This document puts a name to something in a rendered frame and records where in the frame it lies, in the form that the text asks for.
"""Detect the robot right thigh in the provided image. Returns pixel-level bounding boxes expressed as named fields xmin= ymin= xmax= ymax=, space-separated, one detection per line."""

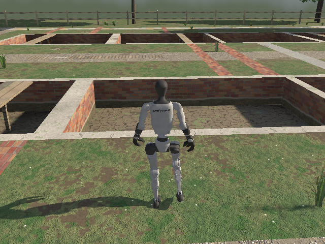
xmin=170 ymin=141 xmax=180 ymax=169

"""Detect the robot right upper arm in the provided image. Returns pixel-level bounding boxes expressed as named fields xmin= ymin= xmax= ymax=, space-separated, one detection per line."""
xmin=172 ymin=102 xmax=187 ymax=130

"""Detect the robot left hand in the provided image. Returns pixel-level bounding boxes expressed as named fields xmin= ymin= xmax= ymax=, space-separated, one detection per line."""
xmin=133 ymin=137 xmax=145 ymax=146

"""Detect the robot left forearm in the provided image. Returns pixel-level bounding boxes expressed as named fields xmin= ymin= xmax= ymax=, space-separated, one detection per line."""
xmin=134 ymin=123 xmax=142 ymax=139

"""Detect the robot left upper arm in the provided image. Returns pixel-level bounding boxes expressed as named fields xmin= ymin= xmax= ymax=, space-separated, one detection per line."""
xmin=137 ymin=102 xmax=151 ymax=130

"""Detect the robot right forearm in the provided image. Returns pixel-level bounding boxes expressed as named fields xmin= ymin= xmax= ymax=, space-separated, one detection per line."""
xmin=182 ymin=122 xmax=193 ymax=142

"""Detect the robot right hand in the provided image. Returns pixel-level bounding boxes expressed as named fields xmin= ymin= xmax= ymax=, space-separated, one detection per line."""
xmin=183 ymin=140 xmax=195 ymax=152

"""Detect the robot left thigh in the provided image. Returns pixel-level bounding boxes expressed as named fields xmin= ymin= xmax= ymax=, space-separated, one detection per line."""
xmin=145 ymin=142 xmax=159 ymax=178

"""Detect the robot thigh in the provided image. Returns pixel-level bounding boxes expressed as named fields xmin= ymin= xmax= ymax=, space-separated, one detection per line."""
xmin=170 ymin=141 xmax=180 ymax=169
xmin=145 ymin=142 xmax=159 ymax=178

